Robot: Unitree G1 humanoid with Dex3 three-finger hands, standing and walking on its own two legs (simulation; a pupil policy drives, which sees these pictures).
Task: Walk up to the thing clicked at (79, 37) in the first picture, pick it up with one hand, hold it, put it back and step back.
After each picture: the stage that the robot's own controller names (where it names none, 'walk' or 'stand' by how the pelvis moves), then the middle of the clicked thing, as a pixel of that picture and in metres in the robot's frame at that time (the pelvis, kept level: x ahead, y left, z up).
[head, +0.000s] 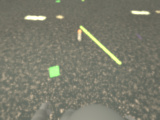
stand; (79, 35) +1.75 +0.27 -0.66
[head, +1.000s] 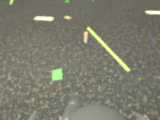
walk; (85, 37) +1.64 +0.22 -0.65
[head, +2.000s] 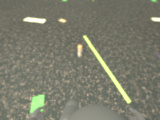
walk; (79, 51) +1.11 +0.25 -0.64
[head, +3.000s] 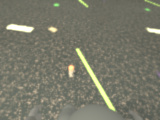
walk; (71, 71) +0.68 +0.23 -0.64
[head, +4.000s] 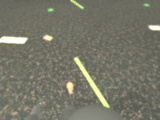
walk; (70, 88) +0.42 +0.21 -0.63
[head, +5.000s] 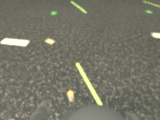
stand; (70, 96) +0.34 +0.19 -0.66
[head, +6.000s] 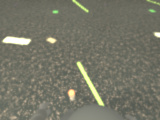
stand; (72, 95) +0.34 +0.18 -0.66
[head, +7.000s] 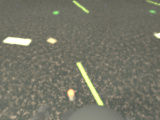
stand; (71, 95) +0.35 +0.19 -0.66
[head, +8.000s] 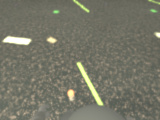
stand; (71, 95) +0.34 +0.19 -0.66
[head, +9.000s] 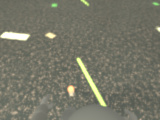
go down; (71, 91) +0.35 +0.19 -0.65
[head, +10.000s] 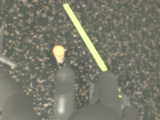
go down; (59, 55) +0.42 +0.23 -0.24
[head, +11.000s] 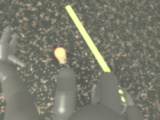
close in; (61, 57) +0.42 +0.23 -0.25
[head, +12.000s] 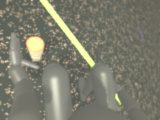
close in; (36, 51) +0.41 +0.27 -0.16
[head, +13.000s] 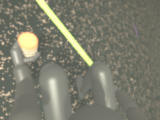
close; (30, 49) +0.41 +0.28 -0.15
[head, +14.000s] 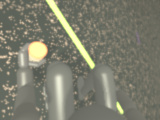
lift; (36, 55) +0.35 +0.28 -0.16
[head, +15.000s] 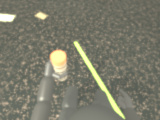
lift; (60, 68) +0.32 +0.19 +0.04
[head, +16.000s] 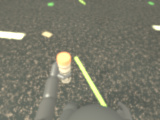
hold; (65, 69) +0.32 +0.17 +0.04
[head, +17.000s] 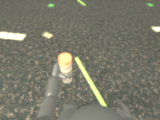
hold; (66, 70) +0.32 +0.16 +0.04
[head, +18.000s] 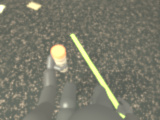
crouch; (61, 61) +0.38 +0.19 -0.02
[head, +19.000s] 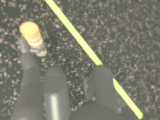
lower; (36, 43) +0.46 +0.27 -0.11
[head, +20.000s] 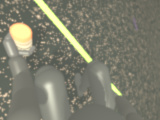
lower; (24, 43) +0.44 +0.28 -0.16
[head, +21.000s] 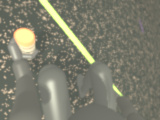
lower; (27, 47) +0.41 +0.29 -0.16
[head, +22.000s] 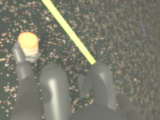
lower; (31, 50) +0.40 +0.28 -0.17
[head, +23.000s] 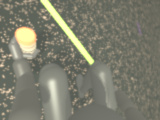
lower; (28, 46) +0.41 +0.28 -0.16
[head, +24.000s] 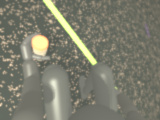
open; (40, 50) +0.41 +0.25 -0.17
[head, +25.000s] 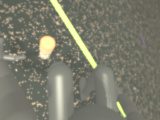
stand; (46, 49) +0.40 +0.25 -0.18
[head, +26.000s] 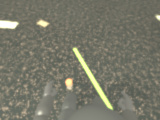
stand; (69, 84) +0.36 +0.18 -0.53
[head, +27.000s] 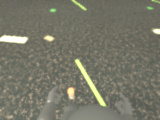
stand; (71, 93) +0.36 +0.18 -0.60
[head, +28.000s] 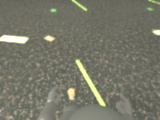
stand; (71, 94) +0.35 +0.17 -0.60
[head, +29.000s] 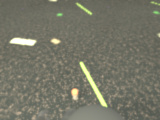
stand; (75, 94) +0.37 +0.16 -0.65
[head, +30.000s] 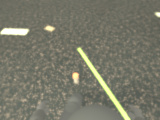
walk; (76, 78) +0.48 +0.18 -0.62
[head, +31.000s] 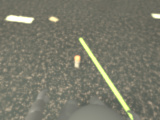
walk; (77, 62) +0.75 +0.15 -0.63
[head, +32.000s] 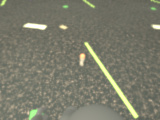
stand; (82, 60) +0.98 +0.14 -0.64
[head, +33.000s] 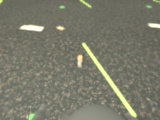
stand; (80, 61) +0.95 +0.16 -0.66
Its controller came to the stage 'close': yes
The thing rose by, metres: 0.68
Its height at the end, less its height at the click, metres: +0.00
